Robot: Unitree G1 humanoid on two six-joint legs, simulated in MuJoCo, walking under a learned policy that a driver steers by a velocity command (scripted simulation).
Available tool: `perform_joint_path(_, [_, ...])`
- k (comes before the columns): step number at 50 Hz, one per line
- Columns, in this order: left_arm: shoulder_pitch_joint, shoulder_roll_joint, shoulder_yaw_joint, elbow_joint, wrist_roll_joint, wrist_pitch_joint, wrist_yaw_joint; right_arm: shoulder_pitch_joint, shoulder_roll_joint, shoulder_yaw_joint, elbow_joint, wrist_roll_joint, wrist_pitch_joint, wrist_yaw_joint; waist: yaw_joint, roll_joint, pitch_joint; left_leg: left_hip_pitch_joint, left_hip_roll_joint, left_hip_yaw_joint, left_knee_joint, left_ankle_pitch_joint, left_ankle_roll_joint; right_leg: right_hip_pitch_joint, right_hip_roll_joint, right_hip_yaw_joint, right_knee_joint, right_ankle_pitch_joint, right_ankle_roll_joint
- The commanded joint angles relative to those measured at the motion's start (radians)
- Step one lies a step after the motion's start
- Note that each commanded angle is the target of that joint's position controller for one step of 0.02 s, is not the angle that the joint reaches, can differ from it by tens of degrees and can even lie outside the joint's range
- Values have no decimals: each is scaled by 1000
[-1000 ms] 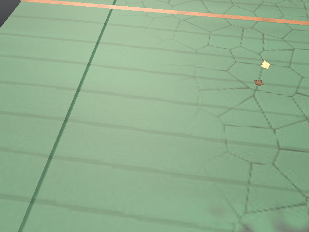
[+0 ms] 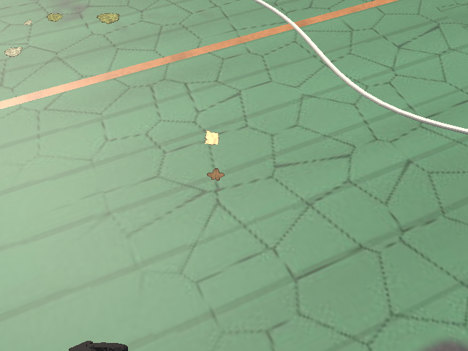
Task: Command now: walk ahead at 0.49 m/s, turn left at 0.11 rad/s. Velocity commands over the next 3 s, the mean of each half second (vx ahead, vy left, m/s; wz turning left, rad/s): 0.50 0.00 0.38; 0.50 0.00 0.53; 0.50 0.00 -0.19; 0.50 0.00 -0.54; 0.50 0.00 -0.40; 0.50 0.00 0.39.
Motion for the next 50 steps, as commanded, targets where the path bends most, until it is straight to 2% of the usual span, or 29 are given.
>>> perform_joint_path(1, [52,93,27,-40,3,-26,20,-26,-197,-42,-36,1,0,-7,104,104,-6,-86,248,-152,86,673,136,217,54,-39,-94,-43,-27])
perform_joint_path(2, [192,120,41,11,14,-38,32,-22,-183,-37,-30,5,4,-7,162,64,-83,-130,198,-117,264,699,116,409,65,-34,-152,-23,-49])
perform_joint_path(3, [365,192,63,45,36,-48,48,-35,-142,-24,-60,10,1,-5,232,-19,-209,-291,142,-83,525,464,93,655,-109,144,-181,-132,-93])
perform_joint_path(4, [414,298,87,44,43,-45,61,53,-12,4,-100,31,3,-4,193,-246,-331,-611,-10,-29,852,-184,55,891,-411,571,-275,-214,-179])
perform_joint_path(5, [390,256,84,42,5,-33,62,26,-135,-30,-74,11,19,-19,203,-127,-303,-670,8,-142,966,-204,72,793,-408,643,-325,-254,-196])
perform_joint_path(6, [302,179,62,38,-3,-33,62,-32,-140,-38,-81,10,22,-16,161,-70,-159,-690,55,-169,967,-117,82,678,-352,488,-342,-231,-170])
perform_joint_path(7, [248,123,49,38,-6,-42,58,-59,-111,-32,-80,12,22,-10,137,-58,-80,-672,87,-161,927,-50,77,575,-304,366,-379,-134,-145])
perform_joint_path(9, [215,78,37,50,-11,-56,63,-53,-95,-37,-63,-10,45,1,92,-80,-30,-610,112,-153,882,0,59,468,-236,209,-419,-5,-98])
perform_joint_path(11, [237,79,39,67,-15,-75,64,-69,-69,-37,-68,-14,66,14,75,-55,-29,-605,110,-144,883,34,47,449,-230,135,-439,99,-100])
perform_joint_path(14, [270,93,48,93,-24,-88,68,-163,-53,-37,-102,-20,79,29,72,-42,4,-697,126,-133,848,132,31,465,-227,39,-473,148,-107])
perform_joint_path(18, [302,84,48,122,-18,-86,68,-307,-40,-25,-153,-19,78,45,89,-38,49,-723,121,-96,652,274,20,468,-197,-84,-482,186,-101])
perform_joint_path(23, [368,127,60,162,-18,-75,78,-451,-47,-13,-215,-27,75,60,123,-31,77,-655,92,-2,435,270,70,558,-227,-170,-447,301,-86])
perform_joint_path(24, [376,134,62,169,-17,-69,80,-458,-53,-15,-222,-29,75,59,122,-31,76,-644,79,12,413,236,86,592,-233,-186,-417,373,-80])
perform_joint_path(26, [373,160,68,176,-14,-56,86,-426,-69,-22,-220,-30,76,51,98,-51,40,-563,20,53,389,136,127,647,-235,-221,-293,678,-67])
perform_joint_path(27, [370,178,72,178,-13,-46,87,-368,-82,-30,-206,-30,74,45,70,-62,-1,-492,-19,67,382,75,151,663,-236,-232,-181,815,-63])
perform_joint_path(28, [366,193,76,177,-13,-35,87,-264,-102,-43,-178,-30,67,37,27,-58,-64,-374,-59,67,350,43,178,646,-232,-238,-12,843,-60])
perform_joint_path(29, [354,193,75,165,-14,-28,84,-98,-141,-65,-124,-39,58,22,-50,-8,-155,-143,-66,20,271,67,215,525,-210,-252,239,690,-31])
perform_joint_path(30, [380,107,55,116,-21,-32,76,-12,-258,-99,-110,-47,58,5,-51,151,-261,149,195,-347,236,-64,299,201,-137,-247,575,139,15])
perform_joint_path(31, [333,99,57,45,-25,-44,60,-46,-332,-114,-135,-14,68,2,-12,264,-335,293,376,-880,49,-35,426,-115,76,-74,835,-441,63])
perform_joint_path(32, [203,143,62,24,-17,-54,57,-59,-302,-108,-130,-3,78,-5,-39,103,-217,240,349,-753,14,31,388,-232,8,51,836,-347,51])
perform_joint_path(33, [195,124,54,21,-29,-67,54,-110,-249,-95,-125,3,76,-13,0,61,-104,100,327,-613,14,141,357,-217,-37,50,758,-243,43])
perform_joint_path(34, [220,117,53,41,-27,-70,57,-156,-199,-82,-126,3,69,-15,52,10,-42,-24,268,-515,6,271,308,-145,-69,52,656,-200,41])
perform_joint_path(35, [234,115,54,44,-8,-56,58,-188,-173,-73,-127,11,61,-19,88,12,-22,-106,218,-442,-1,362,284,-80,-83,58,600,-194,52])
perform_joint_path(36, [260,108,52,53,7,-37,56,-205,-155,-66,-134,12,51,-18,108,26,-38,-149,188,-398,-8,416,274,-22,-89,60,567,-187,63])
perform_joint_path(37, [263,102,52,51,12,-21,52,-196,-153,-64,-133,15,39,-16,115,30,-49,-165,170,-381,-10,466,277,-6,-83,52,547,-189,74])
perform_joint_path(39, [233,86,48,35,11,-2,46,-163,-178,-69,-125,16,25,-12,115,39,-42,-194,144,-355,-28,465,274,-23,-78,36,479,-149,92])
perform_joint_path(42, [99,88,46,-12,8,4,44,-95,-187,-72,-114,13,25,-11,71,65,4,-181,129,-375,-55,405,253,-112,-74,29,345,-37,109])
perform_joint_path(46, [-21,80,36,-47,2,-4,35,-20,-175,-66,-97,11,23,-15,19,90,11,-87,124,-366,-38,457,218,-142,-49,24,156,100,97])
perform_joint_path(50, [-117,76,26,-80,-6,-20,25,42,-168,-56,-72,0,18,-27,-19,96,24,-1,153,-368,-8,568,203,-109,-13,0,23,132,59])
